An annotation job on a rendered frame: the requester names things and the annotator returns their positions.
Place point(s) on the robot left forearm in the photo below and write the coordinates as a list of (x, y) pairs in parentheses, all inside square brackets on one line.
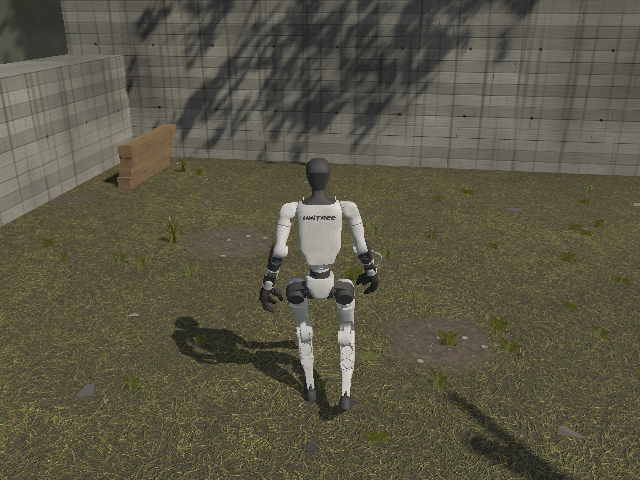
[(272, 270)]

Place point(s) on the robot left upper arm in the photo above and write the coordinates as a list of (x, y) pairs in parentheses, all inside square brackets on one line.
[(287, 212)]

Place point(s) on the robot right upper arm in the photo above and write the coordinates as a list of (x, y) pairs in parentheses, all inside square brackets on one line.
[(350, 210)]

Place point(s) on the robot right hand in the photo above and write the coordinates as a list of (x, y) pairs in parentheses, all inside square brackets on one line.
[(364, 280)]

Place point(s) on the robot left hand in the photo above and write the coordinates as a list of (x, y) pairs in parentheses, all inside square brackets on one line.
[(265, 298)]

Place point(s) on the left robot foot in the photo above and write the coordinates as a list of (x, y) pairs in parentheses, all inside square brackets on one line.
[(311, 394)]

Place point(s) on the right robot thigh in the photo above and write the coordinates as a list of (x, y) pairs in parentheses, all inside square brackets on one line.
[(345, 300)]

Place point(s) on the robot right forearm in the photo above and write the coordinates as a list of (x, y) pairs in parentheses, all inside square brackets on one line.
[(368, 261)]

